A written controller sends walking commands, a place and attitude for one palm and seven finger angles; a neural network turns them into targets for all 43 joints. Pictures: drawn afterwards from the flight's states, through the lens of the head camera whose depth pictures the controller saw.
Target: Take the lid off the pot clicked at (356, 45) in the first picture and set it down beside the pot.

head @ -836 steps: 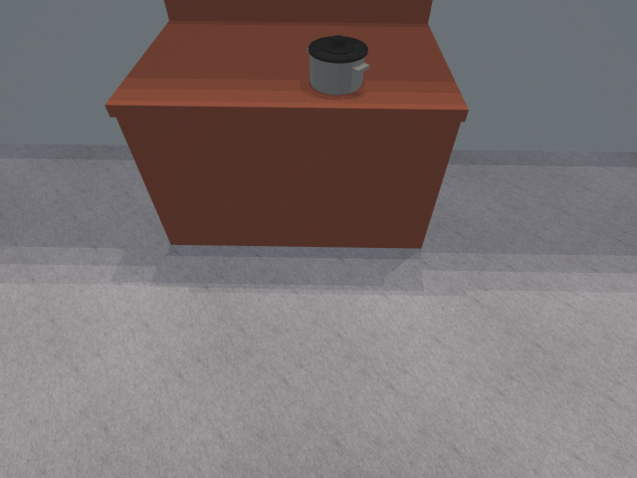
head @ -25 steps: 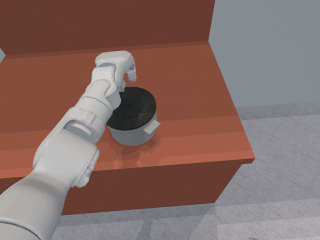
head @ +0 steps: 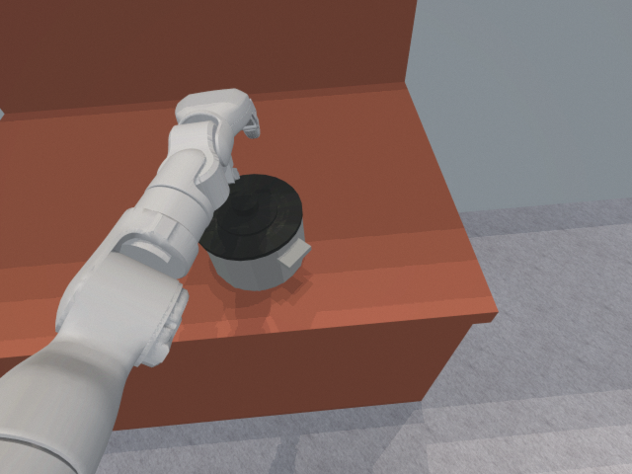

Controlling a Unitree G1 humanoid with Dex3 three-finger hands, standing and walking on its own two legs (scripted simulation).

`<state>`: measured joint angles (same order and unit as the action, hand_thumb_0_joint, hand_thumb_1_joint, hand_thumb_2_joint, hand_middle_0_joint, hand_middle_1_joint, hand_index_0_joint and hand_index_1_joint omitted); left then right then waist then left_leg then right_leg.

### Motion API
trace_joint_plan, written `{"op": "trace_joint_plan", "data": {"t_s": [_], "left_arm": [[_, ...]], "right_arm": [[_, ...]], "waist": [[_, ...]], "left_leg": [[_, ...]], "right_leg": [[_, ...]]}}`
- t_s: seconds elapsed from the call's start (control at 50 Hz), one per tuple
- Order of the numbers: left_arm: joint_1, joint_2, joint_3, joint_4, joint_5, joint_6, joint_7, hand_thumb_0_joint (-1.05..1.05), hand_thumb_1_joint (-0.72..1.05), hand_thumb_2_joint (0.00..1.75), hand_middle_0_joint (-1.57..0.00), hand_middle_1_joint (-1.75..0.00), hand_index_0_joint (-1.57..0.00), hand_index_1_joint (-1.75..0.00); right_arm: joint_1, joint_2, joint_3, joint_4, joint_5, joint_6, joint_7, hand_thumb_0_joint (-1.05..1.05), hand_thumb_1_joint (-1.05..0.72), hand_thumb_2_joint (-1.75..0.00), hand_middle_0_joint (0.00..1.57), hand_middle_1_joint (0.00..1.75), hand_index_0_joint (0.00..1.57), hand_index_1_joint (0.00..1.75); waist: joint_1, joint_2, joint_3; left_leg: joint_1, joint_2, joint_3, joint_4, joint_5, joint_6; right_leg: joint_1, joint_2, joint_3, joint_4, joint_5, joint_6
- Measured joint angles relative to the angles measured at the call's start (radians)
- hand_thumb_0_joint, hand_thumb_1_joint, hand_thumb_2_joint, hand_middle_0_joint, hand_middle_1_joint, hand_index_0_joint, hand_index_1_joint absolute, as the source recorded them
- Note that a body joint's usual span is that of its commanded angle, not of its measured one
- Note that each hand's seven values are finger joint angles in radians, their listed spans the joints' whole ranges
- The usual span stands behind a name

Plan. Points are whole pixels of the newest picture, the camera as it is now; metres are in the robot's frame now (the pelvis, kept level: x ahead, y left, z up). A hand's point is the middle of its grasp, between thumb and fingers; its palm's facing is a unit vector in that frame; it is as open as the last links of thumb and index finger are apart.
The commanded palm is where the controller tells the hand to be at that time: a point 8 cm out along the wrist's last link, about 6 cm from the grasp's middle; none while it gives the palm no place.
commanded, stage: raise the empty hand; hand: left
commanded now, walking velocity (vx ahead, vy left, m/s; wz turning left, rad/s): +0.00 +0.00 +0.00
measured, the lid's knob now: (245, 203) +0.51 +0.09 +0.02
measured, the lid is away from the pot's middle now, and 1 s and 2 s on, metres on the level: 0.01 0.01 0.01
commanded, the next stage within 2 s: draw the hand back to the body in 0.52 s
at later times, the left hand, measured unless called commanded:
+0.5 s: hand (209, 121) +0.49 +0.10 +0.19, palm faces -0.22 -0.05 -0.97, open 9.9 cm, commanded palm +0.49 +0.10 +0.26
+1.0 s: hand (183, 142) +0.46 +0.13 +0.19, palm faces -0.17 -0.09 -0.98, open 9.9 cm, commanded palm +0.41 +0.13 +0.25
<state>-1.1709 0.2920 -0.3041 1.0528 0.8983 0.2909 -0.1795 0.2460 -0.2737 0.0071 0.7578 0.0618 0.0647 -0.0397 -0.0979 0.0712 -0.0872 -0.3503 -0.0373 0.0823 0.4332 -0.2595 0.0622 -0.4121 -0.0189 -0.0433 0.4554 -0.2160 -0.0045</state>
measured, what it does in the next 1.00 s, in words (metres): stands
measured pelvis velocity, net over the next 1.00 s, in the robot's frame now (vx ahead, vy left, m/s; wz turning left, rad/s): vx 0.00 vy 0.01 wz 0.01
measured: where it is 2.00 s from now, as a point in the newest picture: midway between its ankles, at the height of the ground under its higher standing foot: outside the picture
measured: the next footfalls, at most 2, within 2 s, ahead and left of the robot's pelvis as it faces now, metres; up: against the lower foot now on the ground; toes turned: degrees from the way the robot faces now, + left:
none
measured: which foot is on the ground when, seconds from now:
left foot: down 0.00-1.00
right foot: down 0.00-1.00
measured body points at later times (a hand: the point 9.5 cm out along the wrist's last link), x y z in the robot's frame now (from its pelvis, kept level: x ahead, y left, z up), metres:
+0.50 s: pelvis +0.00 +0.00 +0.00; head +0.04 -0.02 +0.45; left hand +0.50 +0.10 +0.25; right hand +0.09 -0.26 -0.14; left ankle -0.03 +0.08 -0.74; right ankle +0.00 -0.12 -0.74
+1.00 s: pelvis +0.00 +0.01 +0.00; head +0.01 -0.02 +0.45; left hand +0.46 +0.13 +0.25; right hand +0.14 -0.23 -0.12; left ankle -0.03 +0.08 -0.74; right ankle +0.00 -0.12 -0.74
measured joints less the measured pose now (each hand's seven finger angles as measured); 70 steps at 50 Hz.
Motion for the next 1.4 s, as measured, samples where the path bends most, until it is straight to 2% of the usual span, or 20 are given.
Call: {"op": "trace_joint_plan", "data": {"t_s": [0.1,0.22,0.46,0.56,0.66,0.7,0.74,0.8,0.86,0.92,1.02,1.12,1.14,1.16,1.18,1.22,1.24,1.26,1.3,1.4], "left_arm": [[-0.043,-0.002,-0.027,0.043,-0.014,0.066,-0.026,0.0,-0.11,1.13,-0.8,-0.23,-0.77,-0.22],[-0.046,0.017,-0.005,-0.008,-0.006,0.033,-0.074,0.0,-0.12,1.14,-0.79,-0.21,-0.77,-0.2],[-0.094,0.031,-0.026,-0.033,0.004,0.048,-0.121,0.0,-0.13,1.14,-0.79,-0.21,-0.77,-0.2],[-0.129,0.027,-0.022,-0.024,-0.009,0.065,-0.138,0.0,-0.13,1.14,-0.79,-0.21,-0.77,-0.2],[-0.156,0.027,-0.054,-0.041,0.012,0.068,-0.149,0.0,-0.13,1.14,-0.79,-0.21,-0.77,-0.2],[-0.162,0.013,-0.029,-0.025,0.013,0.078,-0.149,0.0,-0.13,1.14,-0.79,-0.21,-0.77,-0.2],[-0.148,0.011,-0.004,-0.014,0.002,0.086,-0.157,0.0,-0.13,1.14,-0.79,-0.21,-0.77,-0.2],[-0.086,0.021,-0.017,-0.065,-0.002,0.087,-0.184,0.0,-0.13,1.14,-0.79,-0.21,-0.76,-0.2],[0.01,0.038,-0.023,-0.207,0.0,0.045,-0.197,0.0,-0.13,1.14,-0.79,-0.21,-0.76,-0.2],[0.073,0.046,-0.01,-0.289,-0.008,0.018,-0.18,0.0,-0.13,1.14,-0.79,-0.21,-0.77,-0.2],[0.122,0.059,-0.009,-0.311,-0.017,0.072,-0.149,0.0,-0.13,1.14,-0.79,-0.21,-0.77,-0.2],[0.259,0.085,-0.075,-0.536,-0.026,0.088,-0.18,0.0,-0.13,1.14,-0.79,-0.21,-0.76,-0.2],[0.283,0.075,-0.026,-0.574,-0.175,0.052,-0.151,0.0,-0.13,1.14,-0.79,-0.21,-0.77,-0.2],[0.309,0.063,0.033,-0.6,-0.34,-0.015,-0.11,0.0,-0.13,1.14,-0.79,-0.21,-0.77,-0.2],[0.338,0.05,0.077,-0.62,-0.462,-0.083,-0.066,0.0,-0.13,1.14,-0.8,-0.21,-0.77,-0.2],[0.408,0.016,0.154,-0.661,-0.651,-0.192,0.015,0.0,-0.13,1.14,-0.8,-0.21,-0.77,-0.2],[0.441,-0.002,0.18,-0.681,-0.718,-0.231,0.051,0.0,-0.13,1.14,-0.8,-0.21,-0.77,-0.2],[0.473,-0.019,0.202,-0.702,-0.77,-0.261,0.082,0.0,-0.13,1.14,-0.8,-0.21,-0.77,-0.2],[0.535,-0.04,0.239,-0.753,-0.837,-0.304,0.133,0.0,-0.12,1.14,-0.79,-0.21,-0.77,-0.2],[0.656,-0.034,0.318,-0.886,-0.907,-0.356,0.22,0.0,-0.07,1.12,-0.76,-0.21,-0.73,-0.21]], "right_arm": [[-0.013,-0.003,0.007,0.003,0.006,0.015,0.009,0.0,-0.9,-0.9,0.2,0.3,0.2,0.3],[-0.022,-0.001,0.012,-0.011,0.004,0.004,-0.002,0.01,-0.9,-0.9,0.2,0.3,0.2,0.3],[-0.025,-0.005,0.013,-0.021,0.003,0.007,0.01,0.0,-0.9,-0.9,0.2,0.3,0.2,0.3],[-0.034,-0.004,0.019,-0.017,0.003,0.007,0.01,0.0,-0.9,-0.9,0.2,0.3,0.2,0.3],[-0.028,-0.002,0.014,-0.022,0.0,-0.003,0.019,0.01,-0.9,-0.9,0.2,0.3,0.2,0.3],[-0.031,-0.003,0.019,-0.018,-0.002,0.008,0.025,0.0,-0.9,-0.9,0.2,0.3,0.2,0.3],[-0.037,-0.005,0.028,-0.021,-0.001,0.025,0.028,0.01,-0.9,-0.9,0.2,0.3,0.2,0.3],[-0.037,-0.006,0.029,-0.041,0.002,0.04,0.029,0.01,-0.9,-0.9,0.2,0.3,0.2,0.3],[-0.033,-0.003,0.019,-0.065,0.001,0.032,0.026,0.01,-0.9,-0.9,0.2,0.3,0.2,0.3],[-0.041,-0.001,0.018,-0.073,0.002,0.028,0.027,0.01,-0.9,-0.9,0.2,0.3,0.2,0.3],[-0.087,0.001,0.031,-0.078,0.016,0.051,0.04,0.01,-0.9,-0.9,0.2,0.3,0.2,0.3],[-0.123,-0.005,0.017,-0.114,0.023,0.067,0.058,0.01,-0.9,-0.9,0.2,0.3,0.2,0.3],[-0.127,-0.001,0.012,-0.127,0.017,0.063,0.053,0.01,-0.91,-0.9,0.2,0.3,0.2,0.3],[-0.128,0.005,0.014,-0.139,0.011,0.051,0.044,0.01,-0.91,-0.9,0.2,0.3,0.2,0.3],[-0.13,0.016,0.023,-0.147,0.006,0.04,0.036,0.01,-0.91,-0.9,0.2,0.3,0.2,0.3],[-0.13,0.045,0.045,-0.155,0.003,0.022,0.023,0.01,-0.91,-0.9,0.2,0.3,0.2,0.3],[-0.126,0.06,0.056,-0.156,0.003,0.013,0.017,0.01,-0.91,-0.9,0.2,0.3,0.2,0.3],[-0.122,0.075,0.065,-0.157,0.002,0.005,0.013,0.01,-0.91,-0.9,0.2,0.3,0.2,0.3],[-0.113,0.096,0.079,-0.156,-0.004,-0.014,0.006,0.01,-0.9,-0.9,0.2,0.3,0.2,0.3],[-0.083,0.096,0.07,-0.143,-0.024,-0.053,-0.004,0.01,-0.9,-0.9,0.2,0.3,0.2,0.3]], "waist": [[0.0,-0.001,0.001],[-0.002,0.003,0.008],[0.008,0.001,0.007],[0.01,-0.001,0.013],[0.014,0.002,0.009],[0.018,0.002,0.005],[0.02,0.003,0.001],[0.024,0.006,0.006],[0.033,0.013,0.016],[0.045,0.016,0.016],[0.067,0.006,0.016],[0.091,0.015,0.026],[0.098,0.017,0.041],[0.109,0.013,0.061],[0.117,0.004,0.076],[0.123,-0.022,0.093],[0.123,-0.037,0.098],[0.12,-0.052,0.102],[0.11,-0.072,0.114],[0.086,-0.057,0.143]], "left_leg": [[-0.001,-0.001,-0.002,0.001,0.001,0.0],[0.013,-0.004,-0.006,-0.01,0.006,0.002],[0.027,-0.011,-0.011,-0.021,0.01,0.005],[0.03,-0.015,-0.013,-0.023,0.013,0.008],[0.032,-0.021,-0.017,-0.029,0.018,0.01],[0.034,-0.023,-0.015,-0.03,0.018,0.011],[0.039,-0.022,-0.009,-0.033,0.018,0.012],[0.053,-0.023,-0.006,-0.04,0.019,0.013],[0.076,-0.024,-0.009,-0.05,0.022,0.015],[0.099,-0.023,-0.011,-0.056,0.022,0.014],[0.113,-0.021,-0.009,-0.051,0.02,0.011],[0.127,-0.026,-0.028,-0.042,0.022,0.012],[0.141,-0.026,-0.032,-0.041,0.021,0.011],[0.161,-0.025,-0.031,-0.043,0.02,0.01],[0.181,-0.023,-0.026,-0.047,0.019,0.008],[0.213,-0.017,-0.017,-0.057,0.018,0.002],[0.225,-0.013,-0.014,-0.061,0.016,-0.003],[0.236,-0.008,-0.013,-0.063,0.015,-0.007],[0.252,0.004,-0.011,-0.061,0.009,-0.015],[0.272,0.025,-0.008,-0.051,-0.006,-0.027]], "right_leg": [[-0.001,-0.001,-0.002,0.003,-0.001,0.0],[0.014,-0.004,-0.006,-0.005,0.001,0.001],[0.028,-0.01,-0.009,-0.013,0.002,0.005],[0.032,-0.014,-0.011,-0.014,0.003,0.007],[0.034,-0.021,-0.014,-0.014,0.004,0.01],[0.033,-0.022,-0.012,-0.012,0.002,0.011],[0.034,-0.021,-0.006,-0.012,0.003,0.012],[0.046,-0.02,-0.002,-0.016,0.004,0.013],[0.071,-0.021,-0.005,-0.027,0.007,0.014],[0.095,-0.02,-0.006,-0.036,0.007,0.014],[0.107,-0.019,-0.004,-0.027,0.004,0.012],[0.131,-0.025,-0.024,-0.026,0.002,0.012],[0.149,-0.025,-0.027,-0.029,0.002,0.011],[0.167,-0.024,-0.026,-0.029,0.001,0.009],[0.181,-0.022,-0.021,-0.026,-0.001,0.007],[0.203,-0.014,-0.012,-0.024,-0.006,0.001],[0.214,-0.01,-0.009,-0.026,-0.007,-0.002],[0.223,-0.004,-0.008,-0.029,-0.007,-0.005],[0.244,0.008,-0.007,-0.039,-0.006,-0.011],[0.278,0.029,-0.005,-0.066,0.002,-0.021]]}}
